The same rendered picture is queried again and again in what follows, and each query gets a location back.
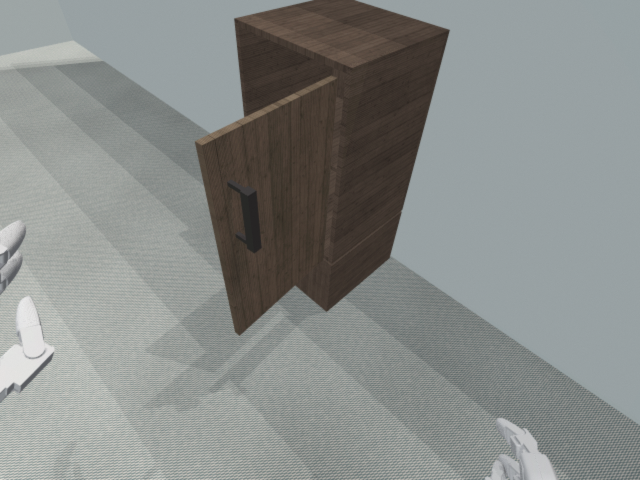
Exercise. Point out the robot left hand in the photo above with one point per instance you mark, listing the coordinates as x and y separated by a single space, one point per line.
21 363

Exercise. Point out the handle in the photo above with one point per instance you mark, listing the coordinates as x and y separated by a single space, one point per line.
249 204

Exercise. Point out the robot right hand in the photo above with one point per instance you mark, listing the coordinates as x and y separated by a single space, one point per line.
532 464

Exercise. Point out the cupboard door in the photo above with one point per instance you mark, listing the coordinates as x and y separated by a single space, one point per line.
283 151

